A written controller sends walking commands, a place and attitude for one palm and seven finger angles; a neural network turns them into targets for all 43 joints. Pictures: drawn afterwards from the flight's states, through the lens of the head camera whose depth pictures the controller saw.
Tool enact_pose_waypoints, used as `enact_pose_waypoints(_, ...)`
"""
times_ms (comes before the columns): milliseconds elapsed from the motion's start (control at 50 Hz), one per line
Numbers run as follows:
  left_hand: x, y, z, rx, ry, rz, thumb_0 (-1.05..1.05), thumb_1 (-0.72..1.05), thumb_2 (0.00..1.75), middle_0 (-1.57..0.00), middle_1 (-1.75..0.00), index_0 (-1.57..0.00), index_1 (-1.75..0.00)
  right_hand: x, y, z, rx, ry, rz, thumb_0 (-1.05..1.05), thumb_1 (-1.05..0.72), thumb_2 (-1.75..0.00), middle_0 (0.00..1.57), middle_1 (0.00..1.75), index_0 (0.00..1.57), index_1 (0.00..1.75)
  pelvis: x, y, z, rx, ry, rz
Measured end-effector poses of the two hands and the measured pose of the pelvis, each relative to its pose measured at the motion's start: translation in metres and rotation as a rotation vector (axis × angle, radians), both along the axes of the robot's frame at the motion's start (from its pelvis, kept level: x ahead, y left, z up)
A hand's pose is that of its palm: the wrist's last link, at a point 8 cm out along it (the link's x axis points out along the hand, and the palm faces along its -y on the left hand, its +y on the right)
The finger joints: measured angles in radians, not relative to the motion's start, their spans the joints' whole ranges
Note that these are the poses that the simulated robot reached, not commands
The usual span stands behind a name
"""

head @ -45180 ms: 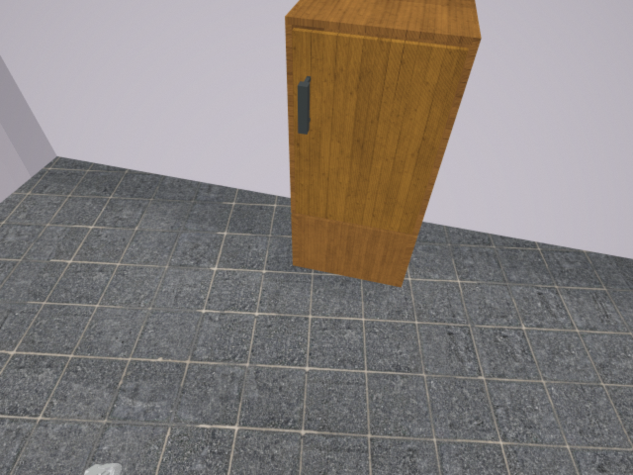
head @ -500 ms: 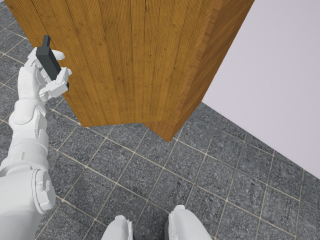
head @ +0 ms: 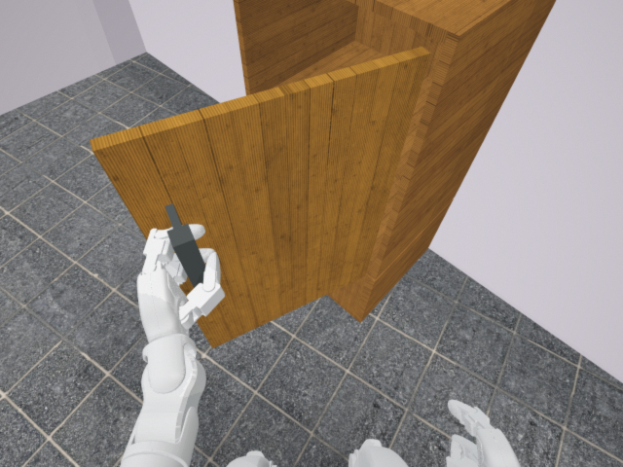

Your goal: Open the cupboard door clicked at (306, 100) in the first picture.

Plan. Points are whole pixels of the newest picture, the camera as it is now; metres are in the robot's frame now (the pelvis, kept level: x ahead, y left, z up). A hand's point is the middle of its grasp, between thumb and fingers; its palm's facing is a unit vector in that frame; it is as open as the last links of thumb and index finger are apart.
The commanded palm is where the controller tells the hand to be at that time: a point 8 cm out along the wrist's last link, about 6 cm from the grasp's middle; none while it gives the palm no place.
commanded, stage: pull the door open along its arc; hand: left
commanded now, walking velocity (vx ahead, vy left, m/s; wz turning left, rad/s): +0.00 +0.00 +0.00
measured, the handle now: (189, 251) +0.38 +0.18 +0.04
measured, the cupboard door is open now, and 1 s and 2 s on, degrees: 71 85 87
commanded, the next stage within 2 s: open thumb and fingers to let go in 0.28 s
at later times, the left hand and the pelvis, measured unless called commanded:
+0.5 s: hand (263, 331) +0.27 +0.07 +0.04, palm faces +0.47 -0.88 -0.02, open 6.5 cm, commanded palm +0.23 +0.12 +0.04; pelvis +0.00 -0.05 -0.01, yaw +4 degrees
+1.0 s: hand (260, 326) +0.28 +0.08 +0.04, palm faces +0.42 -0.91 +0.00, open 13.7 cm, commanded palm +0.23 +0.12 +0.04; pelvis -0.02 -0.03 +0.00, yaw +4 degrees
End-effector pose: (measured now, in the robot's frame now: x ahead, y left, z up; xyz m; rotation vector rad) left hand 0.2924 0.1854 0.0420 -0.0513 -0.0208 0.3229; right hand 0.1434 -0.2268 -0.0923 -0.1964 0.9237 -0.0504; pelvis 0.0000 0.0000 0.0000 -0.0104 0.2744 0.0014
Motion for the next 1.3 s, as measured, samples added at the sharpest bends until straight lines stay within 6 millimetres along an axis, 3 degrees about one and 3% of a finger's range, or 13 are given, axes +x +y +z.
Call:
enact_pose_waypoints(100,-0.028,-0.025,0.003,0.02,0.031,0.063,0.02,0.62,0.72,-0.33,-1.28,-0.34,-1.29,0.033,0.012,0.008,0.032,-0.084,0.052,0.01,-0.91,-0.89,0.2,0.3,0.2,0.3,0.0,-0.01,0.001,0.009,-0.031,0.012)
enact_pose_waypoints(180,-0.043,-0.041,0.005,0.025,0.049,0.084,0.02,0.61,0.71,-0.34,-1.27,-0.34,-1.3,0.045,0.015,0.013,0.045,-0.12,0.075,0.01,-0.9,-0.89,0.2,0.3,0.2,0.3,0.002,-0.019,0.003,0.014,-0.048,0.024)
enact_pose_waypoints(320,-0.062,-0.065,0.006,0.024,0.062,0.125,0.02,0.61,0.7,-0.33,-1.28,-0.33,-1.32,0.043,-0.001,0.01,0.037,-0.127,0.091,0.01,-0.9,-0.89,0.2,0.3,0.2,0.3,0.004,-0.033,0.002,0.02,-0.056,0.045)
enact_pose_waypoints(440,-0.066,-0.078,0.004,0.047,0.049,0.159,0.02,0.64,0.75,-0.31,-1.3,-0.31,-1.32,0.03,-0.022,-0.004,0.001,-0.091,0.101,0.01,-0.9,-0.89,0.2,0.3,0.2,0.3,0.0,-0.043,-0.003,0.027,-0.046,0.066)
enact_pose_waypoints(620,-0.058,-0.071,0.0,0.073,0.063,0.133,0.01,0.48,0.72,-0.35,-1.3,-0.34,-1.31,0.01,-0.038,-0.015,-0.017,-0.049,0.065,0.01,-0.91,-0.89,0.2,0.3,0.2,0.3,-0.011,-0.051,-0.004,0.036,-0.05,0.072)
enact_pose_waypoints(860,-0.056,-0.069,-0.001,0.048,0.049,0.122,0.0,-0.18,0.43,-0.33,-1.23,-0.32,-1.24,0.003,-0.03,-0.009,-0.012,-0.083,0.064,0.01,-0.9,-0.89,0.2,0.3,0.2,0.3,-0.02,-0.041,-0.004,0.031,-0.059,0.063)
enact_pose_waypoints(960,-0.056,-0.069,-0.001,0.043,0.044,0.115,0.0,-0.37,0.35,-0.3,-1.14,-0.31,-1.15,0.003,-0.02,-0.006,-0.007,-0.098,0.072,0.01,-0.9,-0.89,0.2,0.3,0.2,0.3,-0.023,-0.034,-0.004,0.025,-0.064,0.059)
enact_pose_waypoints(1080,-0.057,-0.072,-0.001,0.044,0.042,0.103,-0.01,-0.46,0.31,-0.27,-0.94,-0.28,-0.95,0.003,-0.008,-0.004,0.0,-0.106,0.084,0.01,-0.9,-0.89,0.2,0.3,0.2,0.3,-0.024,-0.027,-0.005,0.019,-0.066,0.056)
enact_pose_waypoints(1300,-0.062,-0.069,0.0,0.051,0.043,0.069,-0.02,-0.5,0.3,-0.4,-0.67,-0.4,-0.69,0.003,0.008,-0.005,0.007,-0.109,0.1,0.01,-0.9,-0.89,0.2,0.3,0.2,0.3,-0.026,-0.016,-0.007,0.009,-0.068,0.053)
